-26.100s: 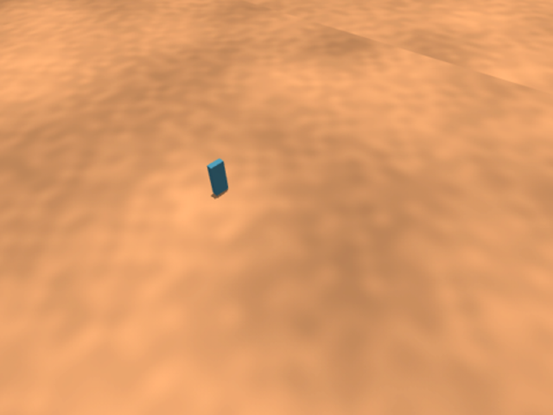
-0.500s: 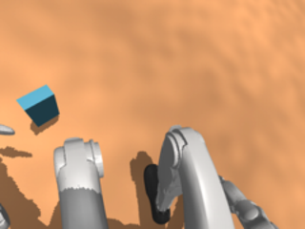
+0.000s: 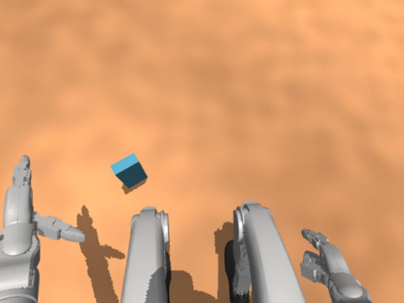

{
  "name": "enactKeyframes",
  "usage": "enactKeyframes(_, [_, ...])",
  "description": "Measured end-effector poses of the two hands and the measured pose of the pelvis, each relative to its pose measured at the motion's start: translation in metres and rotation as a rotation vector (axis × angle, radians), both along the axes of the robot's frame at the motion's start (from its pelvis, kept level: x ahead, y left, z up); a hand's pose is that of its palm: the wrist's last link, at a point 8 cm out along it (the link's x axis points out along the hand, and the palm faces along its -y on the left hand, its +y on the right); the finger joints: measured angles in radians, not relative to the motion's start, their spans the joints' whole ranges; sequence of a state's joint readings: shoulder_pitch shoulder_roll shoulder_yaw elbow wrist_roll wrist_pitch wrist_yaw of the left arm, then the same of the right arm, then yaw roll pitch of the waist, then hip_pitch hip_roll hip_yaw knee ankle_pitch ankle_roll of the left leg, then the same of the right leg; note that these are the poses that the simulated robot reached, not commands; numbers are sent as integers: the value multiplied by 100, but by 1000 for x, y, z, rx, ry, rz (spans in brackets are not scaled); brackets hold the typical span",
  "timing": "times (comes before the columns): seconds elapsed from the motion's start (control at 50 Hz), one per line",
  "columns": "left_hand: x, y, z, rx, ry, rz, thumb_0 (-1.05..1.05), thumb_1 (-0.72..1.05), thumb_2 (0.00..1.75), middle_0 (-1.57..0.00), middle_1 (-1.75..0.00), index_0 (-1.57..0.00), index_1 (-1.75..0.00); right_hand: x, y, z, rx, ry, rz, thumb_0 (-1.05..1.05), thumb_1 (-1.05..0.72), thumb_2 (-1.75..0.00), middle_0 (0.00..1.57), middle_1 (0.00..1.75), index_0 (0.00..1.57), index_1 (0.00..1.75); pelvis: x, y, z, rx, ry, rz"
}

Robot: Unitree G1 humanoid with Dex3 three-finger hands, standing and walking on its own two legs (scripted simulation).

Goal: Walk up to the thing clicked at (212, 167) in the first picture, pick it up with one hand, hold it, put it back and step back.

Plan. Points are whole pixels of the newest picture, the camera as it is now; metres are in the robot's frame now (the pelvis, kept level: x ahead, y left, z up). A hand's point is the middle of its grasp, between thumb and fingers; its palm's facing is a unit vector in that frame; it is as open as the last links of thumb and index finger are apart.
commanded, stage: home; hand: left
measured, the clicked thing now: (131, 172) +0.46 +0.22 -0.39
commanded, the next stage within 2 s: none
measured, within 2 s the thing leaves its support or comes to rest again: neither
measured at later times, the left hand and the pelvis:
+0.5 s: hand (32, 220) +0.26 +0.22 +0.12, palm faces +0.16 -0.93 -0.34, open 17.7 cm; pelvis +0.07 +0.00 +0.20, yaw +3 degrees
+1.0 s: hand (16, 244) +0.24 +0.19 +0.18, palm faces +0.17 -0.94 -0.29, open 17.8 cm; pelvis +0.08 +0.00 +0.23, yaw +4 degrees
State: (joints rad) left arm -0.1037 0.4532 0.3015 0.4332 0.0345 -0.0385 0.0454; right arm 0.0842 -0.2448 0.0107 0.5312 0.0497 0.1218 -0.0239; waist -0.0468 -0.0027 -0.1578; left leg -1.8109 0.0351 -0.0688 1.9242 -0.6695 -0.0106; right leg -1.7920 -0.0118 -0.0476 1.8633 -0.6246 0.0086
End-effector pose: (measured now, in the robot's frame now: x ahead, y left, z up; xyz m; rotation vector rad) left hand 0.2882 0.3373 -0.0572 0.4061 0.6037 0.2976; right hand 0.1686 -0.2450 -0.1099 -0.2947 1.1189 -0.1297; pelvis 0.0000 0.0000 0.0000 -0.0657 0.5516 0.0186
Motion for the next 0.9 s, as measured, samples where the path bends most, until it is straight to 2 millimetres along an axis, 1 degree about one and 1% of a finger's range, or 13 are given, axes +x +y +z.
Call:
enactKeyframes(0.1, [-13, -13, 45, -26, 42, 44, -1, -60, 2, -6, -5, -5, -4, 26, -3, 57, -16, -101, -1, 0, -90, -90, 20, 31, 20, 30, 13, -3, 47, 11, -32, 10])
enactKeyframes(0.2, [-23, -30, 85, -67, 90, 66, -1, -59, 2, -6, -5, -5, -4, 43, -4, 112, -32, -177, -4, 0, -90, -90, 20, 31, 20, 30, 27, -4, 92, 17, -80, 20])
enactKeyframes(0.32, [-36, -51, 131, -114, 135, 81, -1, -59, 3, -6, -5, -5, -5, 49, 0, 168, -42, -224, -16, 1, -90, -90, 20, 31, 20, 30, 44, -2, 140, 21, -150, 31])
enactKeyframes(0.46, [-44, -70, 189, -143, 137, 75, -1, -59, 2, -6, -5, -5, -5, 50, 11, 219, -38, -270, -44, 1, -90, -90, 20, 31, 20, 30, 64, 2, 186, 25, -243, 39])
enactKeyframes(0.58, [-52, -84, 235, -158, 111, 51, -1, -58, 3, -6, -5, -5, -5, 56, 20, 250, -20, -335, -65, 1, -90, -90, 20, 31, 20, 30, 78, 6, 214, 29, -314, 40])
enactKeyframes(0.68, [-58, -92, 260, -173, 78, 40, -1, -59, 2, -5, -5, -5, -4, 67, 27, 266, -6, -396, -58, 1, -90, -90, 20, 31, 20, 30, 85, 8, 225, 32, -358, 40])
enactKeyframes(0.76, [-64, -95, 268, -184, 70, 42, -1, -59, 1, -5, -5, -4, -4, 77, 29, 275, 1, -439, -37, 1, -90, -90, 20, 31, 20, 30, 86, 8, 229, 35, -382, 42])
enactKeyframes(0.9, [-73, -97, 264, -194, 96, 62, -1, -60, 1, -5, -4, -4, -4, 85, 26, 282, -5, -473, 4, 1, -90, -90, 20, 31, 20, 30, 84, 4, 232, 42, -401, 48])
